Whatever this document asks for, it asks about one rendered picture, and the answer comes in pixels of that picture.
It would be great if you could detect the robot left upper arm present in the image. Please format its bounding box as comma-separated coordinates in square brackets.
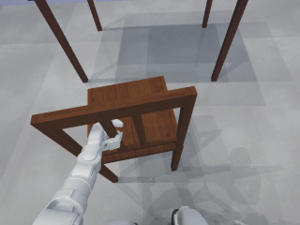
[35, 208, 83, 225]

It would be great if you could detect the left robot hand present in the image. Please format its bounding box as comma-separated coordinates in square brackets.
[86, 119, 124, 152]

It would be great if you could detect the table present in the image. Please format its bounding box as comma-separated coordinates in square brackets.
[28, 0, 248, 83]

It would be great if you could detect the chair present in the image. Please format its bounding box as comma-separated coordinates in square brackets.
[30, 76, 198, 183]

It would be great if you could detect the robot left forearm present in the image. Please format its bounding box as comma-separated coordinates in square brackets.
[32, 143, 102, 225]

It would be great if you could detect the robot right thigh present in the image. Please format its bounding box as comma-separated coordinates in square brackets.
[173, 208, 208, 225]

